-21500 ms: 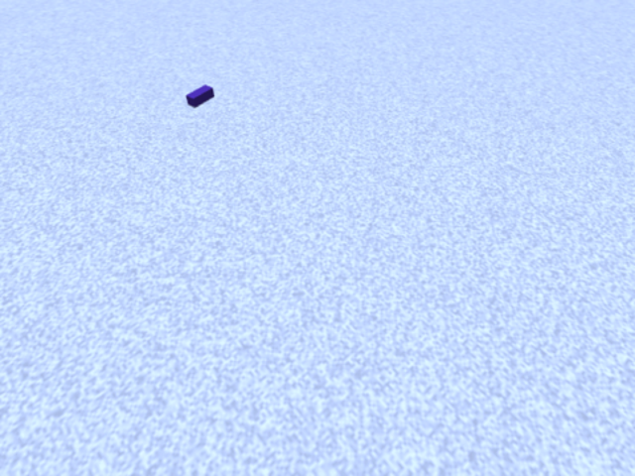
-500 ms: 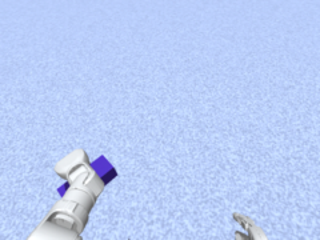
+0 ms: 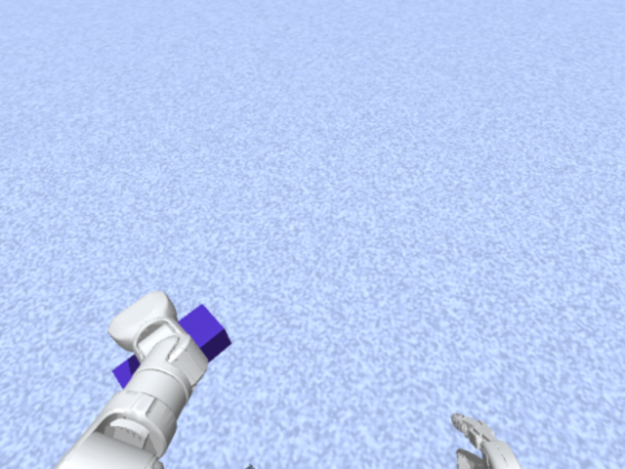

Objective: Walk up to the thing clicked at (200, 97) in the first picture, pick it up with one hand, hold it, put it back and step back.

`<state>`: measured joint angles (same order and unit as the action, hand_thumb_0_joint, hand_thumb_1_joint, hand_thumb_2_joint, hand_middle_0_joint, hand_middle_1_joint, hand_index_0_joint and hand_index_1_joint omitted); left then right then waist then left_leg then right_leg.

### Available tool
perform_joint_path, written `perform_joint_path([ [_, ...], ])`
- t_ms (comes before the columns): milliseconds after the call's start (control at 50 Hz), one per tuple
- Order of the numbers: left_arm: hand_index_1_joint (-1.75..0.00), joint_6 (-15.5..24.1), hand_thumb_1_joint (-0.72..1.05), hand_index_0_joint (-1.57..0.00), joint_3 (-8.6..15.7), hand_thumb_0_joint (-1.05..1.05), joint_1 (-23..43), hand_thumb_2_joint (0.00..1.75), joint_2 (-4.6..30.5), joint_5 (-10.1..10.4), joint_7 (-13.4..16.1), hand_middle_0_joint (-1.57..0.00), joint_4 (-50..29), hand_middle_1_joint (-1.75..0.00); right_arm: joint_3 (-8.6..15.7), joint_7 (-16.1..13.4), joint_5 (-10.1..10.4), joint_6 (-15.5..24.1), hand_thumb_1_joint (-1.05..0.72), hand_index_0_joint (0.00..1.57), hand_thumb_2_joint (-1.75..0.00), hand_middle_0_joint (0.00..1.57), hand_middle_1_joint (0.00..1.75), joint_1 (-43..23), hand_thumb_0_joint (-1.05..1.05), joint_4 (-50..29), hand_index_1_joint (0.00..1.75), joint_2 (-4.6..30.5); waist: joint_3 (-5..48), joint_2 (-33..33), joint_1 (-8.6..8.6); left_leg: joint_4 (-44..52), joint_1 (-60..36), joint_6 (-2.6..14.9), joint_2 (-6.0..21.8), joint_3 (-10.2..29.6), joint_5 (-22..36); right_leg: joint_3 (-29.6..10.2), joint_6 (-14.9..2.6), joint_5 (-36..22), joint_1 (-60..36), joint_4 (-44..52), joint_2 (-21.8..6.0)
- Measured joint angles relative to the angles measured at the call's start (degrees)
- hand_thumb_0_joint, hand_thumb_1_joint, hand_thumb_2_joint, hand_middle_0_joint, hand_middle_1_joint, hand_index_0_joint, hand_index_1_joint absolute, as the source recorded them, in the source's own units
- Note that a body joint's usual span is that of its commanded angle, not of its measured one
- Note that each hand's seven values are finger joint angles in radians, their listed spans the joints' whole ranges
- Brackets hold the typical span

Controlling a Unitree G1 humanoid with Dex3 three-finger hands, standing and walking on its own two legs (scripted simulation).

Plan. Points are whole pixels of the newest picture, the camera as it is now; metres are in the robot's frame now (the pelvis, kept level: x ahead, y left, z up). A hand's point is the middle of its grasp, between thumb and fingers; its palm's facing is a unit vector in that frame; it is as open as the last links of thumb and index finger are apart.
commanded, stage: hold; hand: left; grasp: from above
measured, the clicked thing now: (175, 356) +0.31 +0.23 -0.10
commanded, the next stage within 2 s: crouch in 0.04 s
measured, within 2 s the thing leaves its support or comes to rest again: neither
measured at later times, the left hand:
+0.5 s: hand (173, 363) +0.29 +0.23 -0.09, palm faces -0.38 -0.29 -0.88, open 9.2 cm
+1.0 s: hand (215, 379) +0.36 +0.23 -0.34, palm faces -0.27 -0.30 -0.91, open 9.1 cm
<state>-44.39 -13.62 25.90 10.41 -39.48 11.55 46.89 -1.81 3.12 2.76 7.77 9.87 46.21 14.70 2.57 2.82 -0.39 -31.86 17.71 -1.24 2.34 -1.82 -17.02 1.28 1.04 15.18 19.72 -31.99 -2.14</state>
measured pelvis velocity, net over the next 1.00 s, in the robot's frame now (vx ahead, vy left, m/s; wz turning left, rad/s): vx -0.06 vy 0.01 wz -0.03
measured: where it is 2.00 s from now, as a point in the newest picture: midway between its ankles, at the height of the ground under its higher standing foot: outside the picture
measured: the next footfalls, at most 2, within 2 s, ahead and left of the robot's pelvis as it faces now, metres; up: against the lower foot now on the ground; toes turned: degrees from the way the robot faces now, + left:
none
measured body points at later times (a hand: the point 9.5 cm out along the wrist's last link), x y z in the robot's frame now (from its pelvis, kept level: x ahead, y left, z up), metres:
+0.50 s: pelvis +0.00 +0.00 -0.01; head +0.04 -0.01 +0.44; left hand +0.31 +0.24 -0.04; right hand +0.13 -0.24 -0.13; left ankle -0.01 +0.13 -0.73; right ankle +0.01 -0.13 -0.73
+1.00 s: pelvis -0.06 +0.01 -0.20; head +0.12 +0.02 +0.21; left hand +0.38 +0.24 -0.29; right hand -0.03 -0.26 -0.34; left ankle -0.01 +0.13 -0.73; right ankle +0.01 -0.13 -0.73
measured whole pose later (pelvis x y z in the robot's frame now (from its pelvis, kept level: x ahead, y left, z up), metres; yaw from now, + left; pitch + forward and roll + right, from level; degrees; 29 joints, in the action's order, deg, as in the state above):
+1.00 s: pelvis -0.06 +0.01 -0.20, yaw -2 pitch +33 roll -3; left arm -26.1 8.2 53.6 20.8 -41.1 34.0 82.7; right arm 1.0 7.5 -4.4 9.6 10.0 50.6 13.4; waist 10.3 2.6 11.3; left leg -94.0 92.1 -1.1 4.1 2.3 -35.6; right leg 1.6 1.0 31.0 92.5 -90.0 -1.2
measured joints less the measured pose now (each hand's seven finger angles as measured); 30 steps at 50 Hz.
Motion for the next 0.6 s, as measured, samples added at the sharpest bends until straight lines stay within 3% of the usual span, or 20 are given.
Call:
perform_joint_path([
  [200,-0.5,-0.17,0.1,-0.76,0.18,0.01,0.55,0.4,-0.31,0.68,0.27,-0.76,0.66,-0.48,0.2,0.18,-0.16,0.34,-0.91,0.2,-0.9,0.2,0.3,0.28,0.01,0.01,0.3,0.06,0.15,0.06,0.11,-0.13,0.26,0.01,0.03,-0.09,-0.23,-0.1,0.02,0.17,0.28,-0.09,0.04],
  [380,-0.44,2.41,0.15,-0.78,0.68,0.01,0.15,0.32,-0.87,-0.59,2.35,-0.76,3.9,-0.45,0.48,0.5,-0.55,0.53,-0.89,0.2,-0.89,0.2,0.3,0.36,0.01,-0.1,0.3,-0.2,-0.23,-0.63,0.71,-0.75,1.44,-0.04,-0.02,0.14,-0.45,0.07,-0.02,0.56,1.45,-0.88,-0.04],
  [500,-0.42,6.03,0.17,-0.79,2.5,0.02,2.63,0.28,-0.95,-1.47,5.78,-0.76,12.52,-0.45,1.18,0.94,-1.13,1.23,-0.88,0.2,-0.89,0.2,0.3,1.38,0.01,0.51,0.3,-0.31,0.0,-1.83,1.73,-3.48,5.51,-0.15,0.16,0.45,-1.25,0.25,-0.16,1.2,5.27,-3.2,0.08],
  [600,-0.42,10.45,0.18,-0.79,5.84,0.02,7.04,0.26,-0.07,-2.72,10.62,-0.76,21.14,-0.45,2.29,1.48,-2.38,2.12,-0.88,0.2,-0.89,0.2,0.3,2.81,0.0,0.86,0.3,0.07,1.48,-3.05,3.12,-12.01,16.08,-0.26,0.63,0.7,-4.13,0.1,-0.32,3.57,15.58,-10.95,0.34],
])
